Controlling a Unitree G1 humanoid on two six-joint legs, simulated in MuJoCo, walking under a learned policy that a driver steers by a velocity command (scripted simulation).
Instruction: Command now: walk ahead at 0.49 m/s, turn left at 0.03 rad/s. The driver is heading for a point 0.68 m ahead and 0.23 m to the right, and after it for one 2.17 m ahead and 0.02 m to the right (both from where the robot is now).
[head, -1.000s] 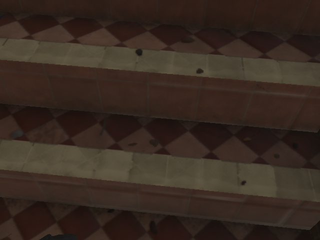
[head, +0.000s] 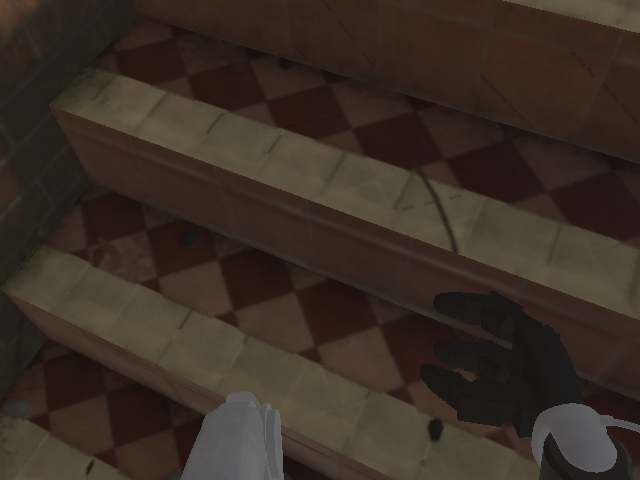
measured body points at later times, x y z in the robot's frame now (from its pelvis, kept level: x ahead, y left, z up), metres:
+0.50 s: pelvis +0.29 +0.03 +0.22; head +0.33 +0.05 +0.67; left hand +0.56 +0.13 +0.15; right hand +0.21 -0.18 +0.08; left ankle +0.21 +0.13 -0.53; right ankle +0.39 -0.04 -0.34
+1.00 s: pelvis +0.57 -0.01 +0.44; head +0.60 -0.04 +0.89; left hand +0.65 +0.23 +0.31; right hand +0.76 -0.24 +0.39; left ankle +0.71 +0.05 -0.17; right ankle +0.40 -0.04 -0.24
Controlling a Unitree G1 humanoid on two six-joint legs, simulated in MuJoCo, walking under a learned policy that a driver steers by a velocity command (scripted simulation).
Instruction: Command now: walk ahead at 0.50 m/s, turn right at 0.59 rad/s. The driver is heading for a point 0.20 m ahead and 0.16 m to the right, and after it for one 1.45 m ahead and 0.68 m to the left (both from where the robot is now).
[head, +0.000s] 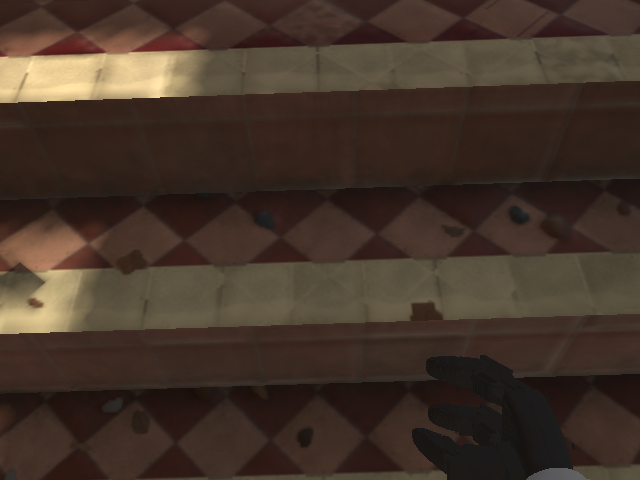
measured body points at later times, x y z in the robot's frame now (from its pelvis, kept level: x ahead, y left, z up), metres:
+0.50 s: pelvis +0.21 -0.06 +0.20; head +0.24 -0.07 +0.64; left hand +0.45 +0.11 +0.13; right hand +0.24 -0.31 +0.06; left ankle +0.11 +0.09 -0.39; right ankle +0.34 -0.16 -0.41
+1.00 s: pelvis +0.29 -0.02 +0.29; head +0.27 +0.00 +0.74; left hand +0.32 +0.27 +0.17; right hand +0.50 -0.21 +0.20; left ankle +0.31 +0.07 -0.41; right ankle +0.30 -0.17 -0.33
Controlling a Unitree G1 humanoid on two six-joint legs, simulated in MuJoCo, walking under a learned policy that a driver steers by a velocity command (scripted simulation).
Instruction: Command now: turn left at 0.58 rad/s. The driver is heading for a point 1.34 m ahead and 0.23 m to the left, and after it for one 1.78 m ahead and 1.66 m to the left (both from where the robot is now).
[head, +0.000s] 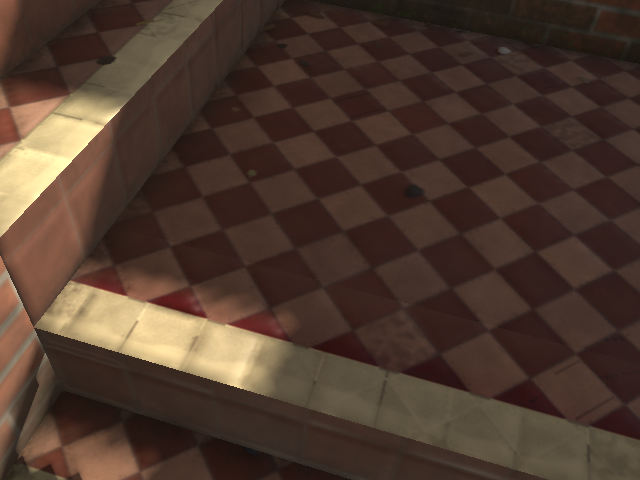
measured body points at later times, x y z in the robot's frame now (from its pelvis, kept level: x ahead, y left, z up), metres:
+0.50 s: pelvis +0.05 -0.02 +0.02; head +0.07 -0.04 +0.47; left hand +0.09 +0.26 -0.07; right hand +0.28 -0.20 -0.09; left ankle +0.01 +0.09 -0.57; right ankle +0.05 -0.13 -0.70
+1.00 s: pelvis +0.23 +0.13 +0.03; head +0.25 +0.17 +0.48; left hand +0.31 +0.42 -0.09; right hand +0.42 -0.08 -0.06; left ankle +0.17 +0.24 -0.70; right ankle +0.12 -0.07 -0.36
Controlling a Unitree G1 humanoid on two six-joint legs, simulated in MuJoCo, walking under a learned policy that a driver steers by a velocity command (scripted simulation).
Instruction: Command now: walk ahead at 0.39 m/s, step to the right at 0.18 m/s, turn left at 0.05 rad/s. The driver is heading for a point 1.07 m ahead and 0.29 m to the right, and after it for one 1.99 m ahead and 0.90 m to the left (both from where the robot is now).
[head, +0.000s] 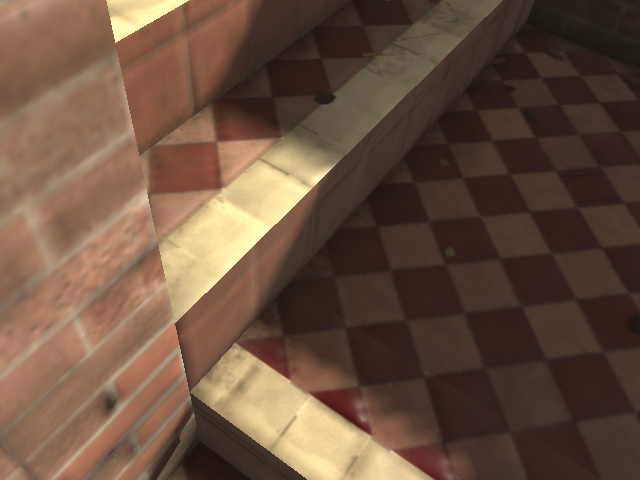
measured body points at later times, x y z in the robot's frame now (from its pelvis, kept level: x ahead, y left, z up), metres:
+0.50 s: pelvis +0.09 -0.03 +0.15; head +0.12 -0.04 +0.60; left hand +0.18 +0.23 +0.03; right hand +0.28 -0.25 +0.08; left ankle +0.13 +0.12 -0.33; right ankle +0.10 -0.11 -0.54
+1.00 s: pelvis +0.22 -0.04 +0.20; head +0.23 +0.01 +0.65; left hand +0.42 +0.12 +0.10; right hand +0.15 -0.28 +0.08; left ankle +0.22 +0.09 -0.54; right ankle +0.23 -0.18 -0.15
